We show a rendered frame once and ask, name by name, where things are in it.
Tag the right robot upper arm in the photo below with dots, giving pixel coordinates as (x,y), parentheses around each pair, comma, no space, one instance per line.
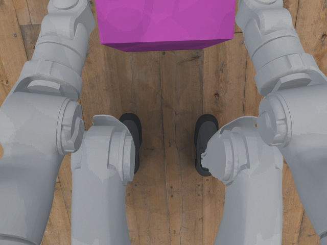
(295,121)

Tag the left robot foot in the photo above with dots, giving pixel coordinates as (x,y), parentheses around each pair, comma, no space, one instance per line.
(132,122)

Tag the robot left shin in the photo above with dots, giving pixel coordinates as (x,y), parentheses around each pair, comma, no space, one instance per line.
(99,120)

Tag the robot right forearm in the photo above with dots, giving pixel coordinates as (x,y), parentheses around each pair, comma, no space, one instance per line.
(274,47)

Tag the left robot upper arm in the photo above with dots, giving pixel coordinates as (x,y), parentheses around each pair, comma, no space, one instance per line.
(36,132)

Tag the robot left forearm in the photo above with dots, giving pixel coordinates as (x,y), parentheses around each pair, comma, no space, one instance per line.
(60,51)

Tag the carton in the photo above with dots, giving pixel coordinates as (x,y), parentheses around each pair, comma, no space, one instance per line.
(164,25)

